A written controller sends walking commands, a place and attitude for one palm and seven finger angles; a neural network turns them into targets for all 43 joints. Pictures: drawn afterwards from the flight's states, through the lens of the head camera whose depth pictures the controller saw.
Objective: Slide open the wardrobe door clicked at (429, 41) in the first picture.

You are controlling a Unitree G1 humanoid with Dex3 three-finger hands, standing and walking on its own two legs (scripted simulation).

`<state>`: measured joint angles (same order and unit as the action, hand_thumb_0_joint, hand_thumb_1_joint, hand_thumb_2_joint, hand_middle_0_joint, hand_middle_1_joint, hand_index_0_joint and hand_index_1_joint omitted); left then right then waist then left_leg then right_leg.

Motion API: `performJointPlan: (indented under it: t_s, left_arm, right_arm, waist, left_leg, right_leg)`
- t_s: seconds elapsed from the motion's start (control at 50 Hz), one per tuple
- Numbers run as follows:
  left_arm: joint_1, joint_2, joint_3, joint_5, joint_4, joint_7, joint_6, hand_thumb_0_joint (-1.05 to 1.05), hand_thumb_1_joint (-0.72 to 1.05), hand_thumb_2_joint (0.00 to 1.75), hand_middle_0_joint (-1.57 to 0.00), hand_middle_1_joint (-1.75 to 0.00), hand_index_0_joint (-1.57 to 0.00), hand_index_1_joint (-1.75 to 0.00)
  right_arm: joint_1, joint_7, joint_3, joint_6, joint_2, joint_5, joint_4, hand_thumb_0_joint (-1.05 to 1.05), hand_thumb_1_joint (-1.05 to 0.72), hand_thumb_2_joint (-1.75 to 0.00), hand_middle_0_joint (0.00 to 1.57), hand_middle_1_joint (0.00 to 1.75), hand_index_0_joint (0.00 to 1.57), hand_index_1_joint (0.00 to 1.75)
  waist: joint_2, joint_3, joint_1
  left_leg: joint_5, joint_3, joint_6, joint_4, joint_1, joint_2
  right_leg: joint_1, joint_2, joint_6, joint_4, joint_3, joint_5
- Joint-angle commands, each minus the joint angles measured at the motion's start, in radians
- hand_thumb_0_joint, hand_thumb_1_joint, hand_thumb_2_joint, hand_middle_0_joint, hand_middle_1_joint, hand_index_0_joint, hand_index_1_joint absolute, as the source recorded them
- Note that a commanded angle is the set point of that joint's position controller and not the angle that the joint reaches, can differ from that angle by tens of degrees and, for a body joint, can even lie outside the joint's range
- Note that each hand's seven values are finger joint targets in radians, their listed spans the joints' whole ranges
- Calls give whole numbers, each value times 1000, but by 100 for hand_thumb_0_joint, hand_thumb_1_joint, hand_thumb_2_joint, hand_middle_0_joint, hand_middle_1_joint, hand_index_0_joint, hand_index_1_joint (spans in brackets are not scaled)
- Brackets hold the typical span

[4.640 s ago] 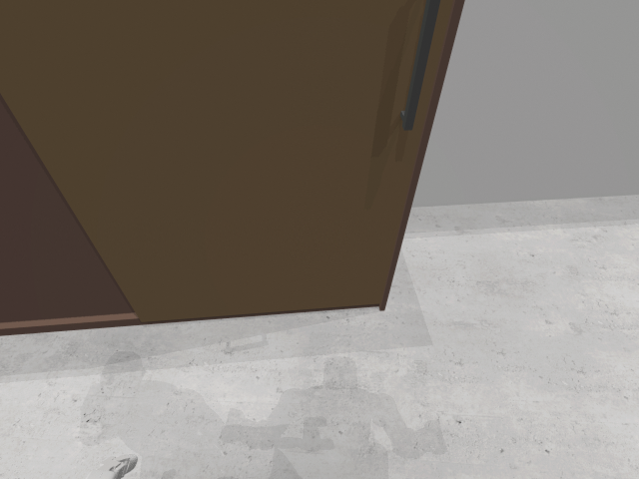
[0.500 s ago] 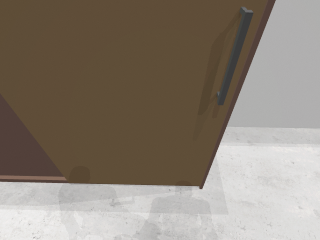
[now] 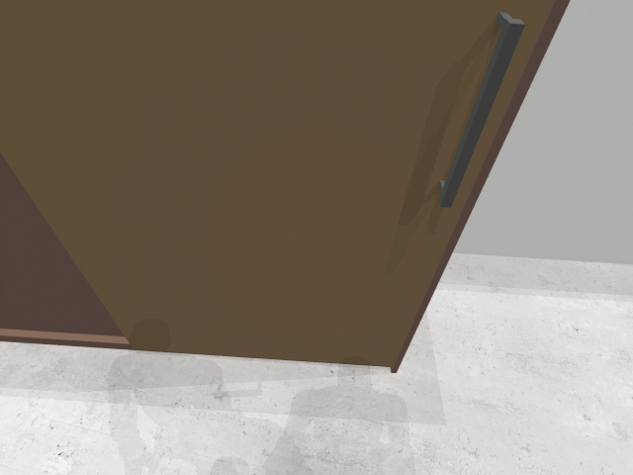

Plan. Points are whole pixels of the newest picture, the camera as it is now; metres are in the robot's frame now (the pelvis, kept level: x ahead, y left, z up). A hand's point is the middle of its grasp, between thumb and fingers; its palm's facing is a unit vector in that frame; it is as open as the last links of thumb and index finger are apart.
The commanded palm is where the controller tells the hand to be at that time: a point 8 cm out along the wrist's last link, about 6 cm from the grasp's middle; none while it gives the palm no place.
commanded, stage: look again from close up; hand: right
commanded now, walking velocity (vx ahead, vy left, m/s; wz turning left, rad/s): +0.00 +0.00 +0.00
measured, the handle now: (470, 123) +0.57 -0.19 +0.18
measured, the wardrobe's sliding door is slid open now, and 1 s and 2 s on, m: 0.00 0.00 0.00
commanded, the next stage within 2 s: shuffle to correct the standing spot in 0.82 s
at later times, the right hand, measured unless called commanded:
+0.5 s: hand out of the picture +0.04 -0.18 -0.16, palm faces +0.03 +0.97 -0.23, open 7.3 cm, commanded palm none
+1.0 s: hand out of the picture +0.03 -0.16 -0.17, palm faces +0.04 +0.98 -0.20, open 7.4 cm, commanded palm none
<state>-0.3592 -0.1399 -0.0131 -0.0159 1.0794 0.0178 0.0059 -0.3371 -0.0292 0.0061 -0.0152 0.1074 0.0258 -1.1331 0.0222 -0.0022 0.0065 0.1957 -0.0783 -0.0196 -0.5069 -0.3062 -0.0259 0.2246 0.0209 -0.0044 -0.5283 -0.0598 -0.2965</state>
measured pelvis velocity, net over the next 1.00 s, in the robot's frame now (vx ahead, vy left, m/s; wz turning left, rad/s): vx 0.03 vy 0.01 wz -0.01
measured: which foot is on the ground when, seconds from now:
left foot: down 0.00-1.00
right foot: down 0.00-1.00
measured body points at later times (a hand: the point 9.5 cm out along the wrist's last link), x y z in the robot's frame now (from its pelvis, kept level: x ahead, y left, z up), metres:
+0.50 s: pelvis +0.02 +0.00 +0.00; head +0.03 +0.02 +0.45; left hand +0.01 +0.22 -0.17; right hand +0.04 -0.23 -0.14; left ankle +0.05 +0.11 -0.73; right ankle -0.01 -0.11 -0.73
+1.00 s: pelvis +0.03 +0.01 +0.01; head +0.04 +0.03 +0.46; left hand +0.03 +0.23 -0.16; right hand +0.03 -0.21 -0.15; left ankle +0.05 +0.11 -0.73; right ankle -0.01 -0.11 -0.73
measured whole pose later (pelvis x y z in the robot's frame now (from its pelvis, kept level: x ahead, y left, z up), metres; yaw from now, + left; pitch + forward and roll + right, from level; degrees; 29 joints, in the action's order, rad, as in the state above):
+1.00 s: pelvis +0.03 +0.01 +0.01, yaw +0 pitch -1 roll -1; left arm -0.28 -0.15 0.01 -0.01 1.12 0.03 0.02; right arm -0.28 -0.02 0.00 -0.02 0.15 0.02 -1.11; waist 0.02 0.03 -0.01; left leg 0.22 -0.09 -0.03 -0.46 -0.21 -0.02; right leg 0.11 0.03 0.02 -0.42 -0.05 -0.28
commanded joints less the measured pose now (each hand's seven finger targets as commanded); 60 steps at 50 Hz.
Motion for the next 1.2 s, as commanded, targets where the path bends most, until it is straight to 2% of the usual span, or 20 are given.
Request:
performJointPlan:
  t_s: [0.0,0.06,0.1,0.16,0.22,0.32,0.34,0.46,0.72,0.76,0.9,0.94,0.98,1.04,1.06,1.1,1.14,1.18]
  left_arm:
    - [-71,-67,4,-4,-60,4,27,0,90,90,-20,-30,-20,-30]
    - [-64,-79,9,-1,-64,7,34,0,90,90,-20,-30,-20,-30]
    - [-75,-85,12,-1,-56,8,38,0,90,90,-20,-30,-20,-30]
    - [-79,-88,16,-1,-44,11,42,0,90,90,-20,-30,-20,-30]
    - [-74,-91,17,0,-35,11,41,0,90,90,-20,-30,-20,-30]
    - [-58,-93,18,-1,-19,11,38,0,90,90,-20,-30,-20,-30]
    - [-54,-91,17,-1,-17,11,38,0,90,90,-20,-30,-20,-30]
    - [-25,-99,15,1,-5,12,35,0,90,90,-20,-30,-20,-30]
    - [2,-104,16,2,14,15,28,0,90,90,-20,-30,-20,-30]
    - [6,-104,14,2,18,15,29,0,90,90,-20,-30,-20,-30]
    - [8,-103,14,2,21,17,29,0,90,90,-20,-30,-20,-30]
    - [-8,-87,18,-1,28,15,22,0,90,90,-20,-30,-20,-30]
    - [-18,-85,17,-6,26,9,12,0,90,90,-20,-30,-20,-30]
    - [-28,-78,12,-11,10,3,0,0,90,90,-20,-30,-20,-30]
    - [-31,-75,10,-11,5,1,1,0,90,90,-20,-30,-20,-30]
    - [-40,-67,8,-12,1,-2,5,0,90,90,-20,-30,-20,-30]
    - [-75,-55,7,-10,7,-3,12,0,90,90,-20,-30,-20,-30]
    - [-121,-57,9,-12,20,-3,20,0,90,90,-20,-30,-20,-30]
  right_arm:
    - [-22,-8,-19,-17,113,-9,59,0,-90,-90,20,30,20,30]
    - [-24,-4,-14,-20,103,-11,53,0,-90,-90,20,30,20,30]
    - [-22,-5,-14,-21,106,-14,53,0,-90,-90,20,30,20,30]
    - [-13,-6,-16,-23,115,-16,58,0,-90,-90,20,30,20,30]
    - [-5,-7,-18,-22,123,-17,64,0,-90,-90,20,30,20,30]
    - [8,-8,-21,-22,135,-18,68,0,-90,-90,20,30,20,30]
    - [11,-8,-22,-22,136,-17,71,0,-90,-90,20,30,20,30]
    - [17,-7,-25,-23,151,-17,65,0,-90,-90,20,30,20,30]
    - [13,-4,-21,-23,155,-16,44,0,-90,-90,20,30,20,30]
    - [11,-6,-22,-23,154,-15,46,0,-90,-90,20,30,20,30]
    - [13,-5,-24,-22,157,-16,47,0,-90,-90,20,30,20,30]
    - [-3,-6,-24,-19,147,-12,47,0,-90,-90,20,30,20,30]
    - [-6,-4,-33,-13,162,-9,53,0,-90,-90,20,30,20,30]
    - [-35,-3,-54,-6,197,-4,67,0,-90,-90,20,30,20,30]
    - [-43,-4,-63,-5,205,-3,73,0,-90,-90,20,30,20,30]
    - [-39,-5,-74,-7,208,-1,87,0,-90,-90,20,30,20,30]
    - [-23,-4,-79,-8,200,-1,100,0,-90,-90,20,30,20,30]
    - [4,1,-77,-4,174,-3,111,0,-90,-90,20,30,20,30]
  waist:
    - [39,85,5]
    - [-16,127,-8]
    - [-37,126,-7]
    - [-24,116,-8]
    - [-52,94,-6]
    - [-65,77,-5]
    - [-43,74,-6]
    - [-23,65,-8]
    - [-27,64,-3]
    - [-20,57,-6]
    - [-27,67,-8]
    - [-40,73,-13]
    - [-63,111,-19]
    - [-133,139,-28]
    - [-154,134,-30]
    - [-168,137,-26]
    - [-120,128,-12]
    - [-43,135,5]
  left_leg:
    - [172,107,-29,88,22,-66]
    - [88,101,-26,80,63,-66]
    - [50,106,-26,85,73,-72]
    - [-27,103,-27,78,94,-77]
    - [-54,104,-24,82,110,-85]
    - [-80,108,-25,88,120,-92]
    - [-87,106,-26,85,125,-92]
    - [-123,109,-28,95,144,-100]
    - [-113,122,-32,135,140,-102]
    - [-143,114,-30,129,152,-103]
    - [-119,115,-31,139,152,-102]
    - [-9,126,-37,150,150,-106]
    - [192,160,-52,183,124,-123]
    - [413,261,-95,275,100,-188]
    - [453,299,-110,305,87,-216]
    - [442,323,-136,320,62,-249]
    - [380,259,-131,268,35,-231]
    - [319,166,-101,156,-19,-160]
  right_leg:
    - [137,83,-33,193,138,-75]
    - [159,86,-36,220,140,-37]
    - [132,80,-35,218,129,11]
    - [93,79,-33,211,115,97]
    - [61,77,-31,204,103,120]
    - [25,72,-26,196,91,139]
    - [21,73,-27,198,91,149]
    - [6,72,-20,191,81,158]
    - [-26,76,-12,191,73,144]
    - [-31,78,-11,186,72,164]
    - [-24,80,-10,194,73,153]
    - [-13,66,-9,178,60,74]
    - [38,42,-8,152,39,-40]
    - [98,6,-7,47,1,-114]
    - [105,5,-8,-2,-7,-110]
    - [101,15,-11,-35,-1,-95]
    - [46,17,-13,25,-6,-72]
    - [-17,23,-21,123,14,-47]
